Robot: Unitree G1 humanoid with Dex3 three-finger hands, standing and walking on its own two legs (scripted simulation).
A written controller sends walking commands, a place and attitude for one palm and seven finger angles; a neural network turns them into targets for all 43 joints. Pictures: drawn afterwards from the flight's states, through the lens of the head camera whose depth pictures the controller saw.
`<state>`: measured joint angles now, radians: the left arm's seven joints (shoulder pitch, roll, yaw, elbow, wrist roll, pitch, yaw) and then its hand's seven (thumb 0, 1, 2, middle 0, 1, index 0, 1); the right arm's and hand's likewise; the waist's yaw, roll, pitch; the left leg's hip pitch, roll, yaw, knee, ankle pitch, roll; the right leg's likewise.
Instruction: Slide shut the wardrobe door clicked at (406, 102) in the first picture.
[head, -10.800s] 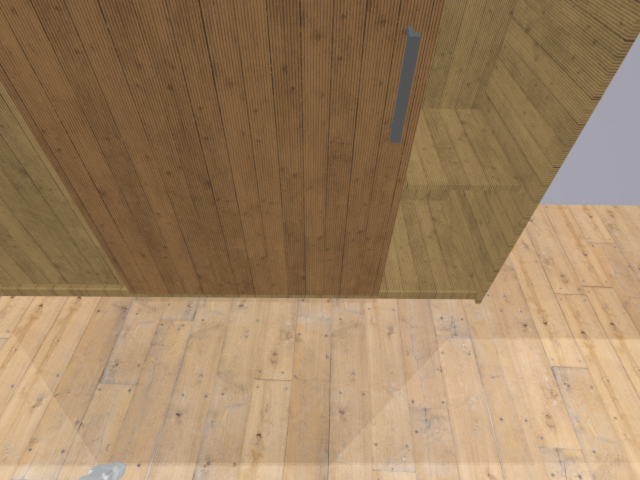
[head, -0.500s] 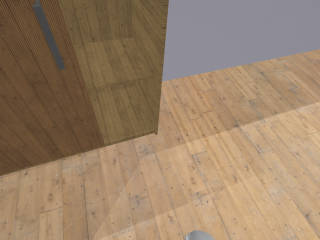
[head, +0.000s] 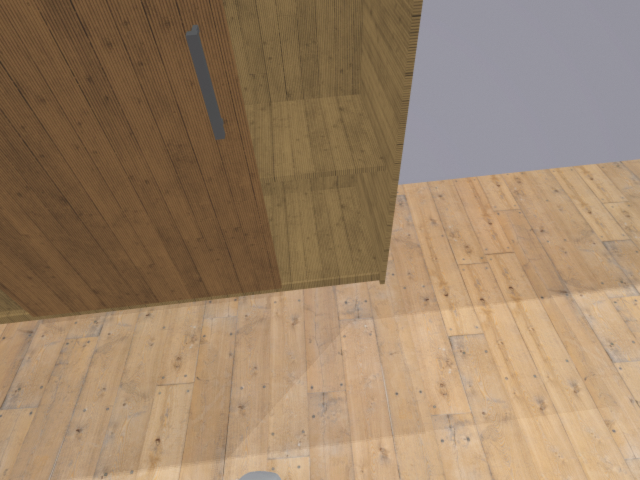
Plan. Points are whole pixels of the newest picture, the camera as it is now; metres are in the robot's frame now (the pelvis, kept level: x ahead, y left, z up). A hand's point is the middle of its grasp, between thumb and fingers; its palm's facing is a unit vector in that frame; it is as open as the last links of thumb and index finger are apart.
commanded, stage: take the last steps up to it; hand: left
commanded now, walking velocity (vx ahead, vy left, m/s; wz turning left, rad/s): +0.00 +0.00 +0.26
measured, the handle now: (208, 85) +0.84 +0.27 +0.09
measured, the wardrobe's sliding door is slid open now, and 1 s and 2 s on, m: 0.38 0.38 0.38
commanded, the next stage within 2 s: come to a stop and stand still in 1.34 s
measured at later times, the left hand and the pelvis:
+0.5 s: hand out of the picture +0.02 +0.24 -0.17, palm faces +0.11 -0.98 -0.18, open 7.4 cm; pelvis +0.02 +0.05 +0.01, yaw +4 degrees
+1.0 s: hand out of the picture +0.13 +0.17 -0.17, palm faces +0.18 -0.97 -0.18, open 7.3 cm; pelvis +0.17 +0.01 +0.00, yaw +7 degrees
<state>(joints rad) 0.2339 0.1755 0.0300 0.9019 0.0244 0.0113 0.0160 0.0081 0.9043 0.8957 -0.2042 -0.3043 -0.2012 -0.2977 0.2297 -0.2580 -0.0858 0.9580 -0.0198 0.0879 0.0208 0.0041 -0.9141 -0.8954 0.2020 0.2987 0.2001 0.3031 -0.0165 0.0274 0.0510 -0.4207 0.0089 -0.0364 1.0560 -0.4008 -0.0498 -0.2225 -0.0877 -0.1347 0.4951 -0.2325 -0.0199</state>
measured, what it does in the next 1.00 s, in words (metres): walks ahead: left foot, then right foot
